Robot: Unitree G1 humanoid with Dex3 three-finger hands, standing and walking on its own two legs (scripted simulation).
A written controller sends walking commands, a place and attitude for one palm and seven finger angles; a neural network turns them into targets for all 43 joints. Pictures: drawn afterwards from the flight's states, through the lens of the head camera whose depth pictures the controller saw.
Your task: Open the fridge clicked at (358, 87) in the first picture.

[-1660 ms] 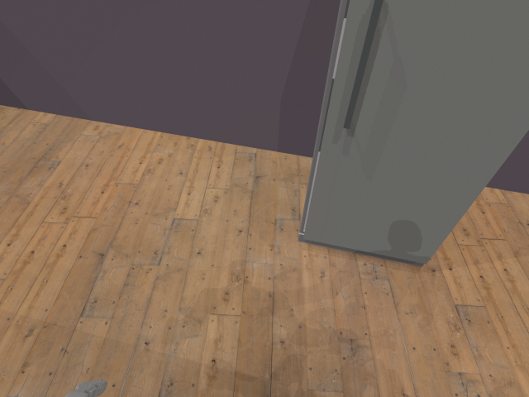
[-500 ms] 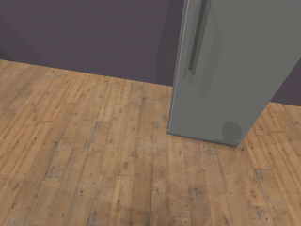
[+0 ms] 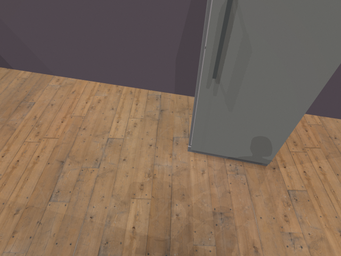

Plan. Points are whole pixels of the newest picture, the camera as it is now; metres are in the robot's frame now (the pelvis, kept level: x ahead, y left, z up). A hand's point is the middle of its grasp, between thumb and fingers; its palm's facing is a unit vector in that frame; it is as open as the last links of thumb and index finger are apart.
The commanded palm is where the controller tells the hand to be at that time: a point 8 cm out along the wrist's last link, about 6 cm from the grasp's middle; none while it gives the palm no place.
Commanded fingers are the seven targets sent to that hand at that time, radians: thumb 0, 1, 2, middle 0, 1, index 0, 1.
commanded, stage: walk to a spot facing it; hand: left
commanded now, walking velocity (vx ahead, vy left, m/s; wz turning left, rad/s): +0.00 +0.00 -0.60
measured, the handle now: (222, 37) +0.85 -0.13 +0.12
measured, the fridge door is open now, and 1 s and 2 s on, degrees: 0 0 0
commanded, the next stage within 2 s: none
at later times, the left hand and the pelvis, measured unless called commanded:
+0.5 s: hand out of the picture +0.04 +0.15 -0.16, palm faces -0.19 -0.95 -0.26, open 7.3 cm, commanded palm none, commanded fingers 0.00 0.90 0.90 -0.20 -0.30 -0.20 -0.30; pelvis -0.03 -0.03 -0.01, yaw -15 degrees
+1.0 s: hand out of the picture +0.14 +0.21 -0.18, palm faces -0.44 -0.87 -0.21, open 7.3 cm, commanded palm none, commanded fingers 0.00 0.90 0.90 -0.20 -0.30 -0.20 -0.30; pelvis -0.03 +0.05 +0.00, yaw -32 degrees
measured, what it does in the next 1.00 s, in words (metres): steps on the spot, turning right: left foot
